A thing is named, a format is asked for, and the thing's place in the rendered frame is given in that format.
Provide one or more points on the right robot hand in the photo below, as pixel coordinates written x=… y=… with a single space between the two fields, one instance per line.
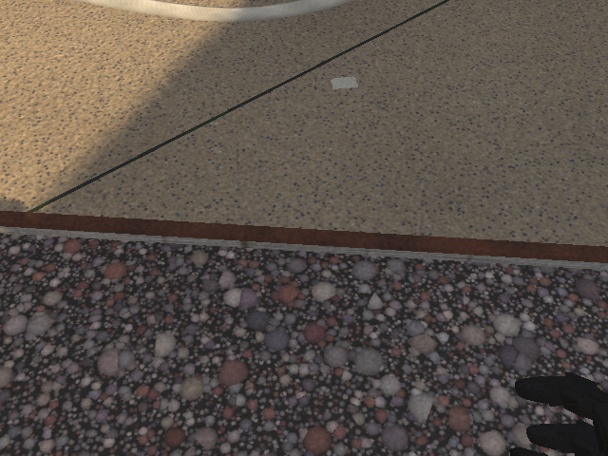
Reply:
x=578 y=395

